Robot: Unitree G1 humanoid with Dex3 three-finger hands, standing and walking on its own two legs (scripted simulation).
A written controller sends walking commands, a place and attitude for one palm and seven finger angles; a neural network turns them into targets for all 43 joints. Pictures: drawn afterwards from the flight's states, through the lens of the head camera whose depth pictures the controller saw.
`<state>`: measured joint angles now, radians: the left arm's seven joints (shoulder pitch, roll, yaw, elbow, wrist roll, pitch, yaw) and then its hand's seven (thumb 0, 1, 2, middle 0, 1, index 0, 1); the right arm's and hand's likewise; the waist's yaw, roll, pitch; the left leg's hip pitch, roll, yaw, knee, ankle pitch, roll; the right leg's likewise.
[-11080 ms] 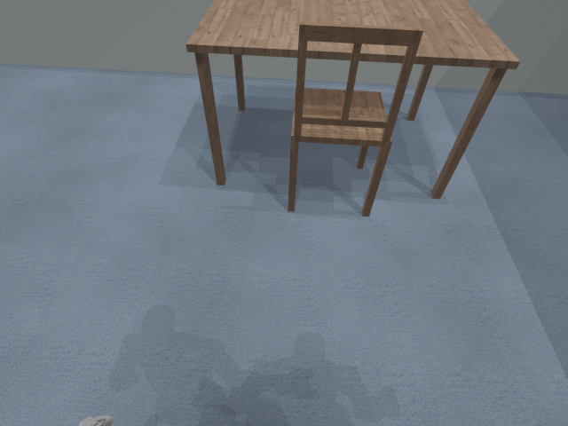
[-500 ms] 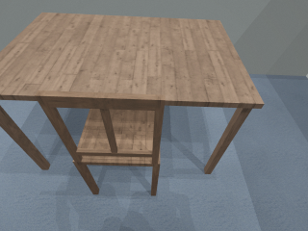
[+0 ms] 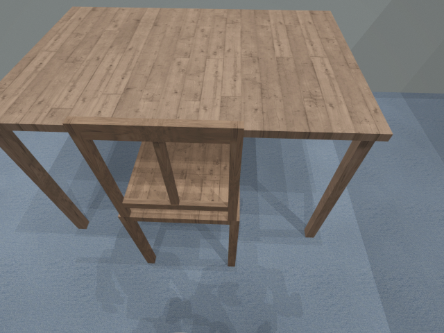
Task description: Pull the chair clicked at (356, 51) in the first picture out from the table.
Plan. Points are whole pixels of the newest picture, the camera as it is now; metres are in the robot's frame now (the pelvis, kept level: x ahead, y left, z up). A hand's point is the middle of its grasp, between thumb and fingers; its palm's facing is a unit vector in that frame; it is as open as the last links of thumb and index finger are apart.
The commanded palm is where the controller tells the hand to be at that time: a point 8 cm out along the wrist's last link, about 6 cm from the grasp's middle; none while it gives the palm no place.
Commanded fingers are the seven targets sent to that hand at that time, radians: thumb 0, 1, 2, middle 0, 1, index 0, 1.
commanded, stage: come to a stop and stand still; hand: left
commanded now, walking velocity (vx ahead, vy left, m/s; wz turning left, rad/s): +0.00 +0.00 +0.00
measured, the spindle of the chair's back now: (167, 175) +0.49 +0.18 -0.09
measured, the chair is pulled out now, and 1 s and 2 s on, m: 0.00 0.00 0.00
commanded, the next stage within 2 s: look again from close up in 0.68 s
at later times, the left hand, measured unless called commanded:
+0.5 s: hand out of the picture -0.06 +0.22 -0.17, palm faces +0.01 -0.98 -0.19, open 7.4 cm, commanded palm none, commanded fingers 0.00 0.90 0.90 -0.20 -0.30 -0.20 -0.30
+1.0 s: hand out of the picture -0.10 +0.20 -0.17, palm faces +0.02 -0.99 -0.16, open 7.4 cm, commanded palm none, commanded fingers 0.00 0.90 0.90 -0.20 -0.30 -0.20 -0.30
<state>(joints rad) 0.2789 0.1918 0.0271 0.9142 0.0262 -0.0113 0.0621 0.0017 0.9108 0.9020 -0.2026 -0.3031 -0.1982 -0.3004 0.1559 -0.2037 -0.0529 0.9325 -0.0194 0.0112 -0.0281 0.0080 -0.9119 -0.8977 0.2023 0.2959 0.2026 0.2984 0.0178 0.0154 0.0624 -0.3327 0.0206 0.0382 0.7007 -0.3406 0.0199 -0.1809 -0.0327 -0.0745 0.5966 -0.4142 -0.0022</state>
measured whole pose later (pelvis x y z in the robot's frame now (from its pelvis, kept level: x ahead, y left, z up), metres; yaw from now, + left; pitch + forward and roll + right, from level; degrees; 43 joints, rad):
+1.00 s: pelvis -0.07 +0.04 +0.01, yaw -1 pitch -1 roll -1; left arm 0.36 0.12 0.01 1.09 0.02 -0.01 0.04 0.00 0.91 0.90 -0.20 -0.30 -0.20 -0.30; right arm 0.27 -0.13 -0.03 1.11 -0.01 0.02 -0.01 0.02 -0.93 -0.90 0.20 0.30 0.20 0.30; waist 0.00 -0.01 0.05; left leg -0.32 -0.02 0.08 0.47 -0.15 0.07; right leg -0.23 -0.06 -0.03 0.49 -0.25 0.04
